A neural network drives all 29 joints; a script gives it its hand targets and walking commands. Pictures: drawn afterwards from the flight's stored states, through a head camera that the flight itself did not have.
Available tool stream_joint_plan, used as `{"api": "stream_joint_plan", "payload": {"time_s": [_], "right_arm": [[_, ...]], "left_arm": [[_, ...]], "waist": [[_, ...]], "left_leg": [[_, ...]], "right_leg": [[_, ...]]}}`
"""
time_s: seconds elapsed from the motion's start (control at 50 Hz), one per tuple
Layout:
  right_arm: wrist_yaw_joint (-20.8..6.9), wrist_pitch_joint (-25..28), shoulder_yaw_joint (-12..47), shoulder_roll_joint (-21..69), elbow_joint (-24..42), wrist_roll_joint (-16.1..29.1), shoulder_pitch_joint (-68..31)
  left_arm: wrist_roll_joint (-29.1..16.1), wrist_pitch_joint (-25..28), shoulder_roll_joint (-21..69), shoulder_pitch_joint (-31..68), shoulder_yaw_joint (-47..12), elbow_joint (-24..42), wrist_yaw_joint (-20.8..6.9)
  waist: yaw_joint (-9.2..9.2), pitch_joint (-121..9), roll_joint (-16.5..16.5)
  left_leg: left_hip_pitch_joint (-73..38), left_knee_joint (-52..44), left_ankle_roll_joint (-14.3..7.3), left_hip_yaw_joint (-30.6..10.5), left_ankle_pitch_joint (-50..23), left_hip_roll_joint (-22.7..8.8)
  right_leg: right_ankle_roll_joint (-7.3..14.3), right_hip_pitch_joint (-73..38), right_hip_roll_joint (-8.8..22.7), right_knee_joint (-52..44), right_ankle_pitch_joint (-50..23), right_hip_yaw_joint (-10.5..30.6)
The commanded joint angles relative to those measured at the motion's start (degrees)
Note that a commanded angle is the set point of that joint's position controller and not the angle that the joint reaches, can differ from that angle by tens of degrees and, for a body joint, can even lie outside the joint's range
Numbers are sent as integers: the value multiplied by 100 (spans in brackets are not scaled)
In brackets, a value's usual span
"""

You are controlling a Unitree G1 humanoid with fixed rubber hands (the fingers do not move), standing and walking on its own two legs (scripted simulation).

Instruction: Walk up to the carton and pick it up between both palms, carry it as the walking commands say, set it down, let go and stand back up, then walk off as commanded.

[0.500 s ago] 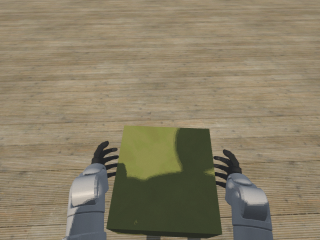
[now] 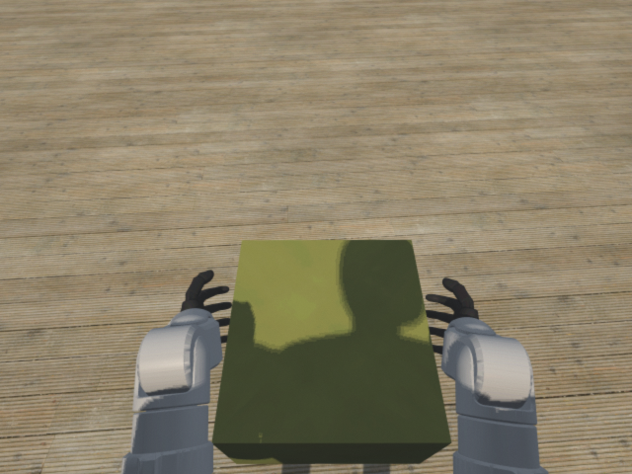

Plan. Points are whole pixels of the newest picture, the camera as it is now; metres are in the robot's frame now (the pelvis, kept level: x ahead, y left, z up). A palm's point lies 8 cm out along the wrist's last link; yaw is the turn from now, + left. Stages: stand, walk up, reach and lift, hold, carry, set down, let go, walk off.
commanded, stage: carry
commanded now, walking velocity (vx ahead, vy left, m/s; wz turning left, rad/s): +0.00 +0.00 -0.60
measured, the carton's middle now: (327, 347) +0.30 +0.00 -0.01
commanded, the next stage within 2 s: none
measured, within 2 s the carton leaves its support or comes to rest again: neither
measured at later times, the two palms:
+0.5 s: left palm (279, 331) +0.28 +0.06 +0.06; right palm (554, 412) +0.19 -0.24 +0.05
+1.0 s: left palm (339, 369) +0.23 -0.01 +0.07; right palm out of the picture +0.09 -0.30 +0.06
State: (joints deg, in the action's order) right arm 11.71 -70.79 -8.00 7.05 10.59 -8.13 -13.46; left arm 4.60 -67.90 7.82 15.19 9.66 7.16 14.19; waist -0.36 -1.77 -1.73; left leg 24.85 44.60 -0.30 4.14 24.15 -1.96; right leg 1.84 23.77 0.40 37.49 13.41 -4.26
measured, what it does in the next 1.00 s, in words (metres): walks backwards, turning right: right foot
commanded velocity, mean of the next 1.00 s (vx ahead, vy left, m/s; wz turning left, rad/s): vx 0.00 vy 0.00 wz -0.60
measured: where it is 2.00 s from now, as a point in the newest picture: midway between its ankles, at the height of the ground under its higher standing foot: outside the picture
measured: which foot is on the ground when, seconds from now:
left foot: down 0.00-0.50, up 0.52-1.00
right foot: down 0.00-0.12, up 0.14-0.50, down 0.52-1.00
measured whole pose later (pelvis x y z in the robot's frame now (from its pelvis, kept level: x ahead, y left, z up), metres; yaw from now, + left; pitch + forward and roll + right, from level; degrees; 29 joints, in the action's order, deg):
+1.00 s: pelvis -0.11 -0.02 +0.01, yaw -25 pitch +2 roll +4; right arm 11.2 -68.8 -8.0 7.9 17.3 -7.7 -16.2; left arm 4.2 -66.8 9.2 16.9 12.5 15.8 12.9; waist 1.5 6.0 0.6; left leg 21.5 45.3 4.9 3.9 30.5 0.0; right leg 4.3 28.7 -4.4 34.7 7.9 4.2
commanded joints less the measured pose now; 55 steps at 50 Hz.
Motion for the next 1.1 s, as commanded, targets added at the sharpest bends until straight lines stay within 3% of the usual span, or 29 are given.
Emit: {"api": "stream_joint_plan", "payload": {"time_s": [0.0,0.06,0.08,0.1,0.12,0.14,0.18,0.24,0.3,0.34,0.42,0.44,0.46,0.48,0.5,0.52,0.56,0.6,0.64,0.76,0.84,0.9,0.96,0.98,1.0,1.02,1.04,1.06,1.08], "right_arm": [[-2309,269,3917,5846,445,2774,-3939],[-2323,257,3810,5973,418,2722,-3566],[-2337,282,3781,5972,423,2725,-3480],[-2359,346,3725,5911,333,2637,-3183],[-2364,378,3773,5995,436,2649,-3221],[-2365,373,3754,5952,666,2710,-3548],[-2319,413,3863,5887,880,2699,-3830],[-2276,407,3829,5706,974,2676,-3716],[-2321,396,3701,5766,668,2614,-3251],[-2302,395,3735,5836,562,2567,-3170],[-2210,433,3896,5856,675,2501,-3173],[-2174,453,3941,5839,786,2502,-3309],[-2135,460,3954,5782,820,2486,-3409],[-2101,473,4004,5835,908,2496,-3473],[-2108,475,4098,5828,1113,2592,-3651],[-2106,513,4317,5901,1431,2726,-3829],[-2093,530,4367,5930,1769,2826,-4091],[-2059,540,4398,5854,2235,2987,-4462],[-2052,498,4322,5801,2187,3019,-4280],[-2063,352,4165,5735,1493,2766,-3229],[-2047,327,4175,5747,1443,2687,-3292],[-2064,304,4186,5778,1554,2719,-3428],[-2097,292,4104,5752,1587,2746,-3322],[-2114,298,4055,5737,1565,2767,-3257],[-2134,320,4029,5764,1560,2783,-3163],[-2163,347,3967,5723,1503,2751,-3072],[-2187,392,3922,5671,1519,2660,-2882],[-2232,384,3942,5742,1483,2648,-2922],[-2273,326,4029,5782,1398,2707,-3016]], "left_arm": [[-2561,-119,5742,3593,-4013,537,-2668],[-2571,-104,5801,3581,-3996,785,-2635],[-2583,-92,5830,3698,-4027,877,-2622],[-2642,-84,5828,3821,-4134,1129,-2646],[-2726,-87,5862,4173,-4239,1311,-2674],[-2745,-81,5900,4132,-4241,1155,-2677],[-2823,-34,5974,4057,-4240,987,-2693],[-2784,-60,5942,3738,-4203,804,-2650],[-2811,-68,5861,3918,-4374,1058,-2594],[-2783,-95,5837,3800,-4349,1009,-2604],[-2778,-101,5750,3533,-4155,976,-2662],[-2769,-93,5798,3423,-4130,891,-2685],[-2802,-75,5832,3411,-4112,896,-2716],[-2843,-23,5675,3577,-4060,997,-2719],[-2803,19,5594,3561,-4031,1079,-2708],[-2761,59,5653,3359,-4022,1203,-2716],[-2741,60,5662,3489,-3925,1408,-2709],[-2715,81,5694,3575,-3827,1691,-2628],[-2605,74,5669,3256,-3790,1755,-2556],[-2440,-32,5297,2635,-3816,1760,-2527],[-2457,-89,5212,2646,-3810,1657,-2602],[-2479,-108,5213,2773,-3845,1754,-2611],[-2494,-115,5222,2890,-3977,1919,-2590],[-2462,-117,5226,2881,-4025,1909,-2568],[-2474,-112,5232,3040,-4097,2021,-2566],[-2505,-131,5326,3151,-4189,2068,-2556],[-2504,-160,5334,3102,-4218,2058,-2557],[-2500,-151,5390,3338,-4315,2080,-2535],[-2475,-137,5508,3242,-4331,1890,-2520]], "waist": [[-94,-1857,1017],[25,-2271,1181],[128,-2453,484],[193,-2264,-1529],[176,-2094,-1665],[107,-1889,-972],[45,-1729,-146],[14,-1822,-533],[33,-1973,-1063],[50,-2107,-947],[13,-2483,-1038],[-65,-2494,-685],[-164,-2342,45],[27,-2389,1699],[98,-2373,2023],[11,-2444,1769],[26,-2580,1439],[15,-2743,1180],[-8,-2861,1007],[-49,-2599,1330],[-48,-2461,1562],[-36,-2483,1792],[-7,-2663,1844],[9,-2865,1645],[131,-3077,1134],[271,-3047,-797],[282,-2899,-2306],[186,-2412,-1430],[101,-2240,-724]], "left_leg": [[-339,150,284,-51,316,69],[-1863,-1424,218,280,-600,61],[-2884,-2041,89,-310,-1006,-556],[-3095,-2605,-561,-2136,-1874,-2289],[-2332,-2697,-1167,-2191,-1929,-3112],[-1974,-2715,-1057,-1695,-1809,-2905],[-2023,-2357,-827,-843,-1854,-2422],[-2466,-1857,-537,-205,-3179,-1999],[-2722,-1625,-516,-47,-4017,-2086],[-2717,-1408,-528,122,-4167,-2210],[-2626,-770,-201,426,-4098,-2187],[-2402,-251,-49,606,-3718,-1977],[-1338,492,260,613,-2329,-1670],[624,1523,702,567,915,-782],[1669,2443,846,-28,1757,-378],[1759,2814,782,-372,1551,-139],[1852,3004,728,-605,947,-222],[1819,3025,754,-536,537,-206],[1700,2791,769,-542,449,-146],[1220,1803,730,-506,428,193],[638,1216,619,-431,317,379],[-44,363,505,-282,379,573],[-1651,-1300,383,222,332,784],[-2636,-2056,347,507,125,709],[-3959,-2731,193,508,-430,337],[-4845,-3104,-228,-886,-936,-1093],[-4123,-2476,-1136,-2348,-2575,-2956],[-3141,-2440,-1260,-1492,-3022,-3075],[-2757,-2227,-1096,-886,-3289,-2726]], "right_leg": [[635,-245,1145,-1508,-1535,2677],[361,205,806,-1053,-1789,2179],[178,964,500,-234,-834,1717],[-167,2216,-383,1316,1557,585],[-304,2095,118,2894,2218,432],[-278,1917,308,3522,1803,579],[-387,1998,413,3857,1232,607],[-437,1949,314,3262,1194,470],[-474,1800,284,2820,1219,197],[-446,1472,363,2177,1288,162],[-210,442,284,333,921,153],[-152,14,177,-527,397,253],[-3,-751,449,-1530,-601,1215],[276,-1978,1553,-1277,-4348,3342],[546,-2474,1829,-885,-5765,4198],[580,-2349,1600,-876,-5273,3972],[488,-2469,1292,-976,-3769,3472],[356,-2544,1193,-947,-3652,3417],[394,-2678,1169,-916,-3804,3435],[293,-2286,1014,-1345,-2808,3796],[26,-1852,887,-1722,-2034,3838],[-117,-1672,714,-1912,-2098,3706],[-630,-1161,380,-2180,-2149,3121],[-853,-754,224,-2274,-2131,2757],[-1185,-63,-55,-2105,-1634,2184],[-1094,1108,-670,-427,659,1345],[-887,1934,-789,2379,2442,847],[-598,1906,89,3324,2028,703],[-453,1776,138,3678,1475,738]]}}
